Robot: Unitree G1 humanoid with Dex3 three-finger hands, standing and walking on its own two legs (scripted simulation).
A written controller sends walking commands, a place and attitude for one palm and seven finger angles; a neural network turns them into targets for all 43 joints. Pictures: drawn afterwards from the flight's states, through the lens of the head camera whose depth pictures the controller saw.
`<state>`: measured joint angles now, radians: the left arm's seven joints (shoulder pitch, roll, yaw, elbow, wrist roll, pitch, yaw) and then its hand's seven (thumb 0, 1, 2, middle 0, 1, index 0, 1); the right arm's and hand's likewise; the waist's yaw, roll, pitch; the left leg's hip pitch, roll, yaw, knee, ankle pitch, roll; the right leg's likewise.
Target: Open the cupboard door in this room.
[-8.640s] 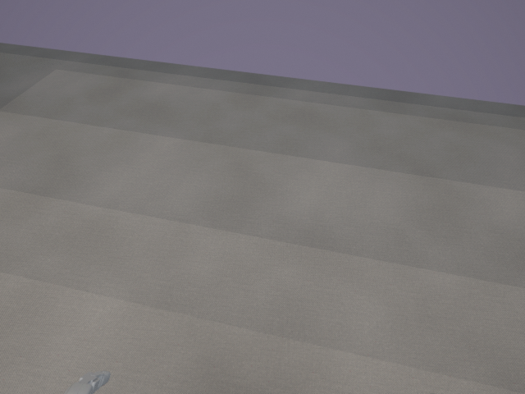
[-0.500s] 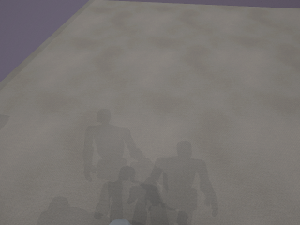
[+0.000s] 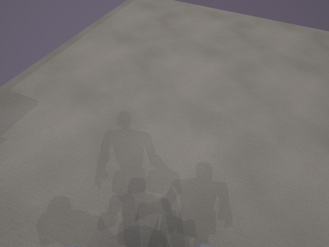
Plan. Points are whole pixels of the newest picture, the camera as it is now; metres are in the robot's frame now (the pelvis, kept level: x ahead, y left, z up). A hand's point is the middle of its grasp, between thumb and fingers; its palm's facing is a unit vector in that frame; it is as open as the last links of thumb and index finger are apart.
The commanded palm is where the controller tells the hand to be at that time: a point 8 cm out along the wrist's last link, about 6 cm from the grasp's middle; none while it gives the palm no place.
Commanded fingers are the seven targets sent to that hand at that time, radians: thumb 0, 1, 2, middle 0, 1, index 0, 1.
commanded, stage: turn or walk to find it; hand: left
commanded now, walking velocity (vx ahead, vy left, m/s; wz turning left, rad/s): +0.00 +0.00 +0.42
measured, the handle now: out of the picture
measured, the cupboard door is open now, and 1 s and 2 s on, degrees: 0 0 0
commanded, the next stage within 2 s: stand and wait in 1.18 s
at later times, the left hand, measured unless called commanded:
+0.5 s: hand out of the picture -0.01 +0.14 -0.15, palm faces +0.26 -0.93 -0.27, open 7.3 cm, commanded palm none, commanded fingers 0.00 0.90 0.90 -0.20 -0.30 -0.20 -0.30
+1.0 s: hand out of the picture -0.10 +0.20 -0.17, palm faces +0.46 -0.85 -0.24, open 7.4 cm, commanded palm none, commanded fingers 0.00 0.90 0.90 -0.20 -0.30 -0.20 -0.30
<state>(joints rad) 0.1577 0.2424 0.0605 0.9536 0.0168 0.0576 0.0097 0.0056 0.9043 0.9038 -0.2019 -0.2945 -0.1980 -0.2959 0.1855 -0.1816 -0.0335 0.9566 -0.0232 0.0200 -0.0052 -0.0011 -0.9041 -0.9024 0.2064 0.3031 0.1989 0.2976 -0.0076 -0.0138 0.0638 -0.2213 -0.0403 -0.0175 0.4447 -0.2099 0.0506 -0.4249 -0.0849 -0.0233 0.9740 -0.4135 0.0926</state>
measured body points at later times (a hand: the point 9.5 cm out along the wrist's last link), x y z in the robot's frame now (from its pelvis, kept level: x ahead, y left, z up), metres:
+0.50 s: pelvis -0.04 -0.06 +0.00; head +0.00 -0.09 +0.45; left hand -0.03 +0.19 -0.13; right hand +0.03 -0.31 -0.17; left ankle -0.11 +0.10 -0.65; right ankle -0.01 -0.14 -0.74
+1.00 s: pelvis -0.07 -0.02 +0.00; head -0.06 +0.00 +0.45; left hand -0.13 +0.25 -0.15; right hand +0.11 -0.20 -0.14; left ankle -0.11 +0.07 -0.74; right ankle -0.02 -0.16 -0.68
